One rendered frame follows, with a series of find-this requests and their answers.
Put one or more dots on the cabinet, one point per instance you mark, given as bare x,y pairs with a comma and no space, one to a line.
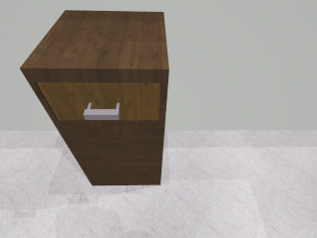
89,46

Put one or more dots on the drawer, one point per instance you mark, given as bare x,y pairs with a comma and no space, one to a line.
68,100

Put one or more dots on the handle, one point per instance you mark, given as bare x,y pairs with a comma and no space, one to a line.
101,114

